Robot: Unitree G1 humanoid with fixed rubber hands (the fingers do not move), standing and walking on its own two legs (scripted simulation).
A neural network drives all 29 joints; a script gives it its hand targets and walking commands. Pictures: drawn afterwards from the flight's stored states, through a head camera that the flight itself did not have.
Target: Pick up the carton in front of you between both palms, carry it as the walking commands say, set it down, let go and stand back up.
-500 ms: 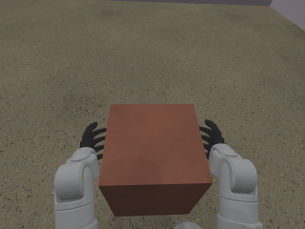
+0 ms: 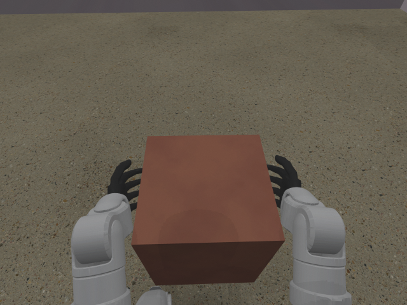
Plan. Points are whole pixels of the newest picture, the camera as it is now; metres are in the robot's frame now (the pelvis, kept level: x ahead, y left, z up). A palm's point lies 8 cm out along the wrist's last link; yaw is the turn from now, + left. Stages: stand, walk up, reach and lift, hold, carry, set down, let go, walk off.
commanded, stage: carry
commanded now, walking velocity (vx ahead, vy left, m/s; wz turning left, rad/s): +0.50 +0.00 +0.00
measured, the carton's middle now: (204, 214) +0.28 +0.01 +0.03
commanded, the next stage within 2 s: none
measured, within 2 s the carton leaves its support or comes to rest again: neither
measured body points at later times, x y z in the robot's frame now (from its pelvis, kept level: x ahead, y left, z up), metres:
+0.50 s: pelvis +0.35 +0.04 -0.01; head +0.43 +0.04 +0.43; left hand +0.73 +0.16 +0.07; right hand +0.71 -0.14 +0.07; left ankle +0.33 +0.09 -0.74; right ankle +0.41 -0.12 -0.66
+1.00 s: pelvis +0.71 +0.01 +0.00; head +0.71 +0.00 +0.45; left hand +0.97 +0.17 +0.09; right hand +0.98 -0.14 +0.08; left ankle +0.82 +0.13 -0.71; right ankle +0.64 -0.07 -0.74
